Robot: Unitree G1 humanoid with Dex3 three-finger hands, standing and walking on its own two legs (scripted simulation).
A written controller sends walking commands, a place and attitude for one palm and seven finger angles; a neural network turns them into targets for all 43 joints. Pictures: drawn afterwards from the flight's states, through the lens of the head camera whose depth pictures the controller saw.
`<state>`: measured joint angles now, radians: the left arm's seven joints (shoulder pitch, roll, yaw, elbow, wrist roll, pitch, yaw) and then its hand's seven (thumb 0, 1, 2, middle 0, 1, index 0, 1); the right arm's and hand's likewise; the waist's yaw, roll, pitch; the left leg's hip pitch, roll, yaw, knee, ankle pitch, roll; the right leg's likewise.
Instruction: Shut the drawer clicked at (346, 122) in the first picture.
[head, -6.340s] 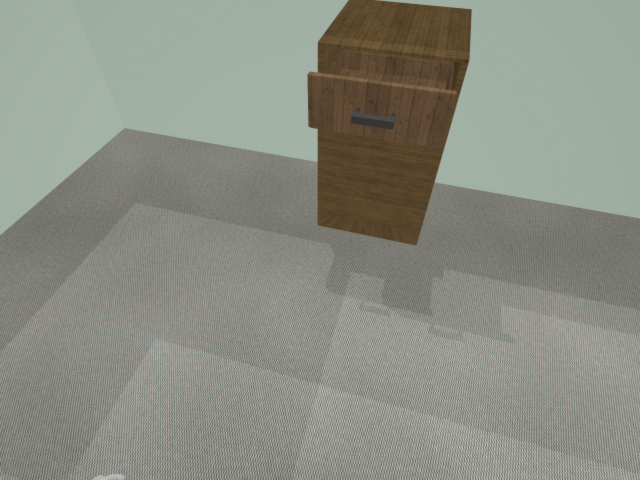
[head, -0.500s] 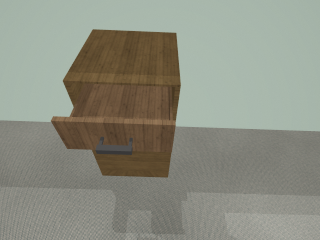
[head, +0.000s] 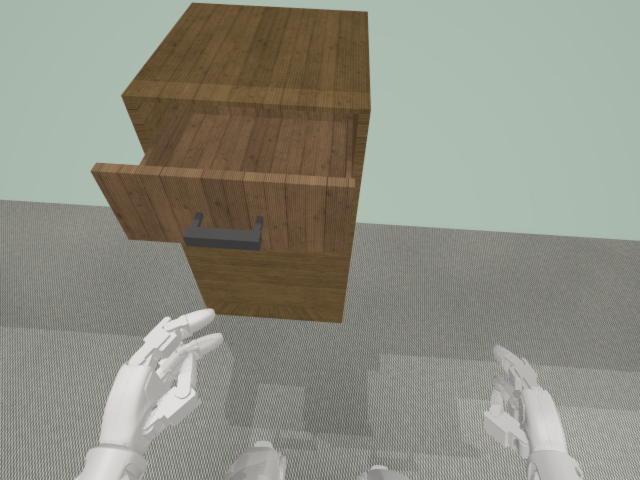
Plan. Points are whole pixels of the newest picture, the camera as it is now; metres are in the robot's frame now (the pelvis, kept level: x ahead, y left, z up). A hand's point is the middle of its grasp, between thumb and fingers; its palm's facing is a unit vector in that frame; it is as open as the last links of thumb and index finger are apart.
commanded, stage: raise the hand and make a fist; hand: left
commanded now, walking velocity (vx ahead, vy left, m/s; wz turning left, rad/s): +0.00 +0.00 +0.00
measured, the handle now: (226, 229) +0.47 +0.18 +0.01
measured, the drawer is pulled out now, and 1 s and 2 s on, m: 0.19 0.19 0.19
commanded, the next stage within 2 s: bring the fist close to the handle in 1.50 s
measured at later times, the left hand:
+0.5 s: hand (186, 350) +0.24 +0.17 +0.07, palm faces -0.01 -1.00 -0.01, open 3.6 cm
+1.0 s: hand (196, 329) +0.25 +0.15 +0.10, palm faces -0.02 -1.00 -0.01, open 3.2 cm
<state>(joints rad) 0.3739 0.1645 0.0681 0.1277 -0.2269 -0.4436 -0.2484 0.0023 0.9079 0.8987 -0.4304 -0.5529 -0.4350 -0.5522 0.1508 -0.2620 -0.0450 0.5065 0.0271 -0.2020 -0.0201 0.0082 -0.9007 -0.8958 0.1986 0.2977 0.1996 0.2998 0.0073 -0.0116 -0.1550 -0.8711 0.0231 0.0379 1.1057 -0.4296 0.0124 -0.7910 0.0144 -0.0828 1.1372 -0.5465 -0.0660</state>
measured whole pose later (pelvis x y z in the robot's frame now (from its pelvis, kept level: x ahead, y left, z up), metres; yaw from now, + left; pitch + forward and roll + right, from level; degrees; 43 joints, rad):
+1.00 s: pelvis +0.03 +0.03 +0.03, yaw +0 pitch +9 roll -2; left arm 0.38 0.15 -0.09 -0.18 -0.13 -0.27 -0.01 0.01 0.90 0.90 -1.37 -1.57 -1.37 -1.57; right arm 0.24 -0.21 0.06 0.44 0.01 -0.09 -0.01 0.01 -0.90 -0.90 0.20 0.30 0.20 0.30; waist -0.01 0.04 -0.12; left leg -0.74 0.01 0.03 1.00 -0.43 0.05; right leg -0.62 0.01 -0.08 0.96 -0.50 -0.02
